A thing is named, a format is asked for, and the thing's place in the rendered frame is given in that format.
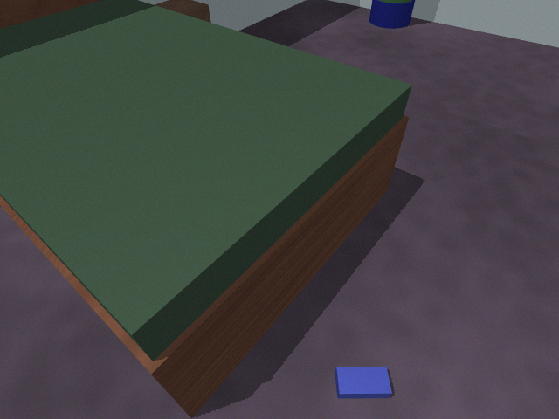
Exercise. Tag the potted plant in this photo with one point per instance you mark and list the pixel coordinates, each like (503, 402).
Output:
(391, 14)

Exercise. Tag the bed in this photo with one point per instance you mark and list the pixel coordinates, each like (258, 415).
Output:
(188, 180)

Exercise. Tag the carton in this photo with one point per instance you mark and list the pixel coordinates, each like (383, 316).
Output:
(362, 382)

